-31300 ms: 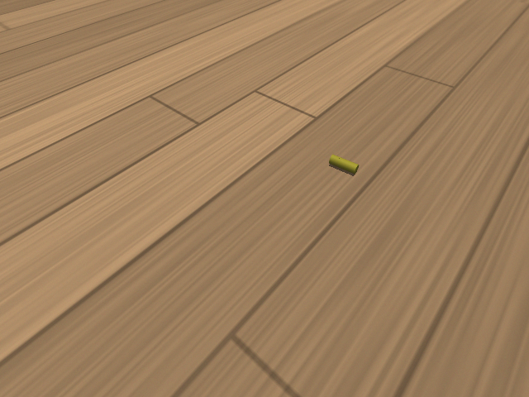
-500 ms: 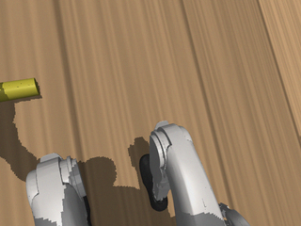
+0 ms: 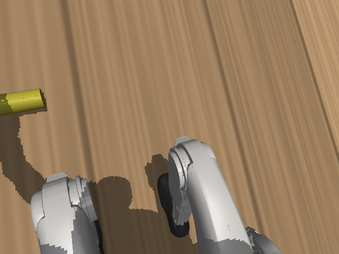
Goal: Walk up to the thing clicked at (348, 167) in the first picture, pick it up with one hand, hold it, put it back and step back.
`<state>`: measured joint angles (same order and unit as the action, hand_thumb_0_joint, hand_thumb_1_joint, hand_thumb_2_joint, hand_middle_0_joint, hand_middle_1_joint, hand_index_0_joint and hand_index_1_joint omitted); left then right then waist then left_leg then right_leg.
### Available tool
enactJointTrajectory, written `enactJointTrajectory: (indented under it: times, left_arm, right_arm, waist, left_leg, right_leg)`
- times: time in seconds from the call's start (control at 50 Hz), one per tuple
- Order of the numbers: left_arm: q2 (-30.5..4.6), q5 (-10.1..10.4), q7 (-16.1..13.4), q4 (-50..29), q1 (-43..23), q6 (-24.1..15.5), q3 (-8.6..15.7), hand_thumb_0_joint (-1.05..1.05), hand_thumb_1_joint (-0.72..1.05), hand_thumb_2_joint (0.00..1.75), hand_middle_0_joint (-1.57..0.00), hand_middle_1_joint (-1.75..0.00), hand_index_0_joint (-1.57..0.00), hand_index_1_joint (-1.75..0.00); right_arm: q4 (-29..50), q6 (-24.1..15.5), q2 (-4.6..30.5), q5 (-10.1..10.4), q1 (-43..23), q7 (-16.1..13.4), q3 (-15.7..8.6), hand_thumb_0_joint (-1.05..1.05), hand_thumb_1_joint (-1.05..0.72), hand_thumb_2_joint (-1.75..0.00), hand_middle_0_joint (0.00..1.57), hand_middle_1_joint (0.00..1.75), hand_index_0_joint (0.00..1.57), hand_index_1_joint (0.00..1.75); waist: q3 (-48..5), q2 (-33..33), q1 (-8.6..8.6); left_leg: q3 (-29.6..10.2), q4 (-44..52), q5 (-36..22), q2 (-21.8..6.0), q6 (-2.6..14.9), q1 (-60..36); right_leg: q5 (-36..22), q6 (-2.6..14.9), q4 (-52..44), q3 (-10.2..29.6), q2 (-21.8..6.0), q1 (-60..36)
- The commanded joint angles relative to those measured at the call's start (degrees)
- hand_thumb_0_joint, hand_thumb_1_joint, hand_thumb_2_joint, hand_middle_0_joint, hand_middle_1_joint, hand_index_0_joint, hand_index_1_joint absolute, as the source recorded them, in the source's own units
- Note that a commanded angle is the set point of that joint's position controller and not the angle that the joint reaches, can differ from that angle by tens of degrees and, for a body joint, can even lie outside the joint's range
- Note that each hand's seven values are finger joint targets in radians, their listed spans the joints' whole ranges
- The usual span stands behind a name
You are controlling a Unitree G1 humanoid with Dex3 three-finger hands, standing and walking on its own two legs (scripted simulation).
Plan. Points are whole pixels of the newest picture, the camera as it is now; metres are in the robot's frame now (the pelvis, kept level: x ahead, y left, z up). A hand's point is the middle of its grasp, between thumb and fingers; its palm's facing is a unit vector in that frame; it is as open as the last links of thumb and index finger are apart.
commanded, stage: rise first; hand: left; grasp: from above
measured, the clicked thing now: (10, 103) +0.52 +0.29 -0.30
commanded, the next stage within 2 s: approach in 0.08 s
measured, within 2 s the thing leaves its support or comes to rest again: neither
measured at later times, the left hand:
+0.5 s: hand out of the picture +0.51 +0.28 -0.17, palm faces -0.41 -0.05 -0.91, open 14.0 cm
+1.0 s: hand out of the picture +0.50 +0.32 -0.18, palm faces -0.48 -0.06 -0.88, open 14.0 cm
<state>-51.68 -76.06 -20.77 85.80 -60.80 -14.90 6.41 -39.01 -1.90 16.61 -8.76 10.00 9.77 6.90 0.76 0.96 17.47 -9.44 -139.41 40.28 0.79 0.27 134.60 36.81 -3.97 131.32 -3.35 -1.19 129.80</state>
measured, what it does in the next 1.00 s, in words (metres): stands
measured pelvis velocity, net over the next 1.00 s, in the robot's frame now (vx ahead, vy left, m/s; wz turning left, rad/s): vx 0.00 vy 0.00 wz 0.00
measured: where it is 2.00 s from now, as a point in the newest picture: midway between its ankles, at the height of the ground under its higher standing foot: (137, 234)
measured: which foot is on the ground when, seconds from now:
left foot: down 0.00-1.00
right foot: down 0.00-1.00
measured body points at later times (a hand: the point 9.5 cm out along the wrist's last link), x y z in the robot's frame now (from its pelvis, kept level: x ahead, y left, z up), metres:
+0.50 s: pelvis +0.00 +0.00 +0.00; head +0.26 +0.09 +0.36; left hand +0.53 +0.28 -0.12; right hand +0.03 -0.27 -0.08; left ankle +0.07 +0.12 -0.29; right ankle +0.11 -0.14 -0.29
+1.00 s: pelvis +0.00 +0.00 -0.01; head +0.27 +0.08 +0.34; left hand +0.52 +0.32 -0.13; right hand +0.02 -0.27 -0.09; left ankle +0.07 +0.12 -0.29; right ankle +0.11 -0.14 -0.29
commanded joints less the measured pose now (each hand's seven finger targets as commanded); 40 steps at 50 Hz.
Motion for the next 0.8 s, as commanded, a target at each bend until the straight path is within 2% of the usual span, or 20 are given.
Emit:
enactJointTrajectory:
  times: [0.0,0.06,0.12,0.14,0.16,0.18,0.2,0.22,0.3,0.34,0.36,0.42,0.46,0.48,0.52,0.58,0.66,0.72,0.76,0.78]
  left_arm:
    - [-15.48,0.87,-2.18,-9.24,-17.68,-0.21,2.29,0.0,-0.55,1.02,-0.08,-1.01,-0.08,-1.02]
    - [-13.4,0.92,-1.71,-6.8,-16.95,0.15,0.98,0.0,-0.55,1.02,-0.08,-1.01,-0.07,-1.02]
    - [-15.25,1.02,-1.6,-7.43,-16.99,0.27,1.62,0.0,-0.56,1.03,-0.08,-1.01,-0.07,-1.02]
    - [-15.08,1.04,-1.62,-7.65,-17.22,0.22,1.7,0.0,-0.55,1.02,-0.08,-1.02,-0.07,-1.02]
    - [-13.66,0.97,-1.36,-7.59,-16.8,0.23,0.88,0.0,-0.61,1.1,-0.08,-0.98,-0.04,-1.02]
    - [-13.0,1.07,-1.24,-8.01,-17.37,0.36,0.8,0.0,-0.56,1.03,-0.07,-1.06,-0.07,-1.06]
    - [-11.96,1.54,-1.16,-9.39,-18.52,0.25,0.12,0.0,-0.54,1.0,-0.07,-1.06,-0.08,-1.05]
    - [-10.6,1.83,-1.01,-8.9,-19.03,0.22,-0.56,0.0,-0.54,1.02,-0.07,-1.06,-0.07,-1.06]
    - [-8.65,1.64,-1.39,-11.54,-24.78,-0.2,-2.45,0.0,-0.55,1.02,-0.07,-1.06,-0.07,-1.06]
    - [-4.48,1.7,-1.8,-9.16,-26.43,0.37,-4.97,0.0,-0.55,1.01,-0.07,-1.06,-0.07,-1.06]
    - [-5.85,1.12,-2.16,-10.8,-29.85,0.4,-4.73,0.0,-0.55,1.03,-0.07,-1.06,-0.07,-1.06]
    - [-6.98,0.35,-3.54,-5.5,-30.02,2.27,-4.31,0.0,-0.55,1.03,-0.08,-1.05,-0.08,-1.05]
    - [-6.81,-0.91,-4.26,-1.38,-29.27,3.89,-4.16,0.0,-0.54,1.02,-0.08,-1.04,-0.08,-1.04]
    - [-6.39,-1.19,-4.5,0.56,-28.15,4.84,-4.18,0.0,-0.55,1.04,-0.08,-1.05,-0.08,-1.05]
    - [-8.99,-1.52,-5.2,0.91,-27.52,6.43,-3.2,0.0,-0.54,1.02,-0.09,-1.04,-0.09,-1.05]
    - [-12.36,-0.61,-4.92,1.78,-23.7,8.78,-1.2,0.0,-0.54,1.02,-0.1,-1.02,-0.09,-1.02]
    - [-16.49,1.62,-4.03,-3.18,-21.96,9.94,0.68,0.0,-0.55,1.01,-0.08,-1.02,-0.08,-1.02]
    - [-17.11,3.28,-2.1,-5.02,-20.82,9.69,1.2,0.0,-0.57,1.02,-0.08,-1.02,-0.07,-1.02]
    - [-19.62,4.0,-0.83,-8.57,-21.33,8.49,2.67,0.0,-0.57,1.02,-0.07,-1.02,-0.07,-1.03]
    - [-18.49,4.19,-0.11,-7.88,-20.39,7.99,1.88,0.0,-0.56,1.01,-0.08,-1.02,-0.07,-1.02]
  right_arm:
    - [-0.39,0.3,16.11,-0.17,13.72,-0.9,-4.96,0.0,-0.9,-0.9,0.2,0.3,0.2,0.3]
    - [-0.41,0.47,15.93,0.17,13.7,-0.94,-5.22,0.0,-0.9,-0.9,0.2,0.3,0.2,0.3]
    - [-0.29,0.55,16.04,0.33,12.93,-1.21,-5.1,0.0,-0.9,-0.9,0.2,0.3,0.2,0.3]
    - [-0.15,0.56,16.11,0.14,13.31,-1.16,-4.98,0.0,-0.9,-0.9,0.2,0.3,0.2,0.3]
    - [-0.24,0.62,15.63,-0.05,13.34,-1.11,-4.83,0.0,-0.91,-0.9,0.2,0.3,0.2,0.3]
    - [-0.36,0.62,15.85,-0.02,13.92,-1.09,-4.9,0.0,-0.9,-0.9,0.2,0.3,0.2,0.3]
    - [-0.39,0.6,15.79,0.25,13.95,-1.19,-5.14,0.0,-0.9,-0.9,0.2,0.3,0.2,0.3]
    - [-0.36,0.46,15.95,0.26,13.99,-1.16,-5.18,0.0,-0.9,-0.9,0.2,0.3,0.2,0.3]
    - [-0.62,0.4,16.19,0.31,14.61,-1.4,-5.43,0.0,-0.9,-0.9,0.2,0.3,0.2,0.3]
    - [-1.24,0.03,15.5,-0.09,14.98,-1.38,-4.92,0.0,-0.9,-0.9,0.2,0.3,0.2,0.3]
    - [-1.45,-0.02,15.89,-0.11,15.39,-1.56,-4.82,0.0,-0.9,-0.9,0.2,0.3,0.2,0.3]
    - [-1.23,-0.44,16.44,-0.34,15.59,-1.92,-4.21,0.0,-0.9,-0.9,0.2,0.3,0.2,0.3]
    - [-0.7,-0.57,16.8,-0.58,15.89,-1.75,-3.57,0.0,-0.9,-0.89,0.2,0.3,0.2,0.3]
    - [-0.23,-0.67,16.69,-0.63,15.62,-1.67,-3.25,0.0,-0.9,-0.9,0.2,0.3,0.2,0.3]
    - [0.82,-0.84,16.71,-0.43,15.11,-1.66,-2.53,0.0,-0.9,-0.9,0.2,0.3,0.2,0.3]
    - [2.45,-1.07,16.9,0.11,14.04,-1.47,-1.82,0.0,-0.9,-0.9,0.2,0.3,0.2,0.3]
    - [3.77,-0.98,16.98,1.06,12.74,-1.82,-1.24,0.0,-0.9,-0.9,0.2,0.3,0.2,0.3]
    - [3.52,-1.0,17.08,1.14,13.08,-2.0,-1.16,0.0,-0.9,-0.9,0.2,0.3,0.2,0.3]
    - [4.17,-0.97,17.87,1.18,12.66,-2.36,-1.33,0.0,-0.9,-0.9,0.2,0.3,0.2,0.3]
    - [3.09,-0.68,17.5,1.16,13.51,-2.39,-1.38,0.0,-0.9,-0.9,0.2,0.3,0.2,0.3]
  waist:
    - [-41.35,-23.06,0.8]
    - [-39.51,-22.58,1.26]
    - [-39.31,-21.59,0.34]
    - [-38.49,-22.42,0.87]
    - [-39.63,-21.66,0.85]
    - [-39.43,-21.0,1.67]
    - [-40.31,-21.94,1.36]
    - [-39.07,-22.19,2.47]
    - [-40.53,-23.64,3.71]
    - [-38.4,-22.49,5.67]
    - [-39.41,-22.96,5.92]
    - [-37.83,-23.62,5.65]
    - [-36.41,-24.79,6.53]
    - [-36.82,-24.11,6.36]
    - [-38.79,-24.47,5.53]
    - [-38.6,-23.23,4.04]
    - [-41.83,-23.04,2.35]
    - [-39.09,-20.09,3.38]
    - [-40.41,-20.01,2.87]
    - [-40.33,-20.48,2.97]
  left_leg:
    - [5.66,15.03,-14.37,0.13,0.76,-32.72]
    - [5.23,15.38,-13.38,0.12,0.67,-32.63]
    - [6.0,15.25,-11.68,0.23,0.99,-30.65]
    - [6.01,15.23,-12.08,0.29,0.9,-30.38]
    - [6.05,14.99,-12.41,0.15,0.97,-30.72]
    - [5.84,14.72,-13.52,0.2,1.05,-31.42]
    - [5.76,15.27,-13.26,0.15,0.86,-32.38]
    - [5.15,15.61,-12.54,0.07,0.72,-32.33]
    - [4.71,16.04,-10.79,-0.15,0.55,-33.3]
    - [5.24,14.9,-10.56,-0.23,0.78,-32.32]
    - [5.27,15.09,-10.29,-0.11,0.84,-32.28]
    - [5.06,15.62,-10.27,-0.07,0.61,-32.45]
    - [4.52,15.92,-12.15,-0.25,0.19,-32.97]
    - [4.34,15.79,-12.41,-0.22,0.31,-32.92]
    - [5.4,15.19,-13.44,0.01,0.75,-31.71]
    - [6.4,14.89,-13.2,0.12,1.37,-28.51]
    - [6.84,14.41,-13.42,-0.13,1.76,-27.25]
    - [6.94,13.12,-12.13,-0.21,2.03,-24.1]
    - [6.79,12.84,-11.96,-0.21,1.8,-24.2]
    - [6.67,13.01,-11.63,-0.13,1.53,-24.3]
  right_leg:
    - [-13.82,5.43,-10.26,-6.58,1.86,-20.0]
    - [-12.99,5.71,-10.23,-6.65,1.89,-17.89]
    - [-11.73,5.65,-11.04,-6.23,1.97,-18.71]
    - [-12.1,5.55,-10.85,-6.29,1.78,-18.99]
    - [-12.39,5.57,-10.97,-6.43,2.1,-19.85]
    - [-13.33,5.41,-10.87,-6.57,1.9,-19.54]
    - [-13.11,5.61,-11.0,-6.43,1.89,-19.04]
    - [-12.6,5.62,-10.65,-6.8,1.79,-17.67]
    - [-11.68,5.76,-10.91,-7.09,1.95,-16.52]
    - [-12.0,5.73,-11.25,-7.08,2.2,-16.34]
    - [-11.82,5.75,-11.48,-7.06,2.25,-16.23]
    - [-11.85,5.85,-11.08,-7.17,2.05,-15.11]
    - [-13.12,5.9,-9.93,-7.54,1.78,-14.08]
    - [-13.34,6.02,-9.77,-7.64,2.01,-14.3]
    - [-14.27,6.05,-10.1,-7.19,2.35,-17.34]
    - [-13.92,5.77,-10.25,-6.48,2.36,-20.07]
    - [-14.38,5.56,-9.92,-5.76,2.67,-24.13]
    - [-13.09,5.4,-10.6,-5.57,2.79,-24.78]
    - [-12.24,5.63,-11.2,-5.63,2.7,-26.03]
    - [-11.74,5.71,-11.1,-5.78,2.7,-25.48]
